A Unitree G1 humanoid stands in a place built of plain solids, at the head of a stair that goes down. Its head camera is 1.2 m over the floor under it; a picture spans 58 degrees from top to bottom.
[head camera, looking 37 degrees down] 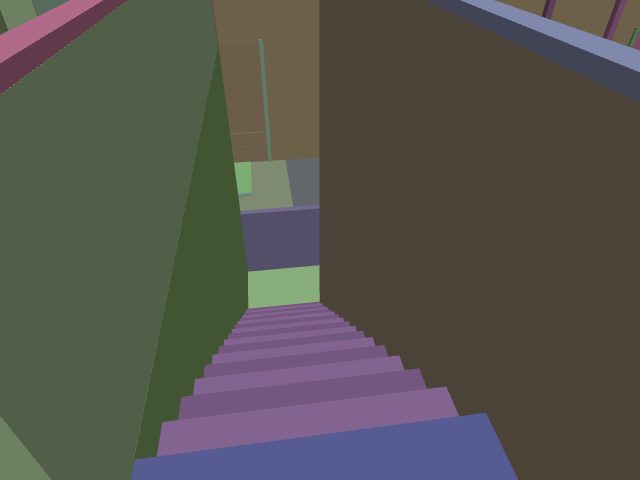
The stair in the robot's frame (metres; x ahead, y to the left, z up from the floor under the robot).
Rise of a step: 0.20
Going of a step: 0.23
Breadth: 1.02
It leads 8 degrees to the left of straight ahead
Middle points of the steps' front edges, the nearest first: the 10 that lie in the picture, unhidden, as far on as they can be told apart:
0.66 0.01 0.00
0.89 0.04 -0.20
1.11 0.07 -0.40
1.34 0.10 -0.60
1.57 0.13 -0.80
1.80 0.16 -0.99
2.03 0.20 -1.19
2.25 0.23 -1.39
2.48 0.26 -1.59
2.71 0.29 -1.79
